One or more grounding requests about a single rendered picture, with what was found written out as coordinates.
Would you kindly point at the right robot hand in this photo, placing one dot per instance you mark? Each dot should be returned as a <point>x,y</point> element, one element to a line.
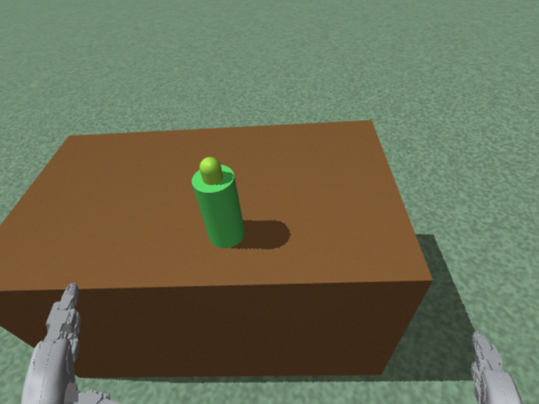
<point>492,384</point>

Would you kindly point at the bottle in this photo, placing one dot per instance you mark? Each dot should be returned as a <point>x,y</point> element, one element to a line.
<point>216,192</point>

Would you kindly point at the left robot hand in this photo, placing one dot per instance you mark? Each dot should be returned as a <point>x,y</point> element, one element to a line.
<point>50,377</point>

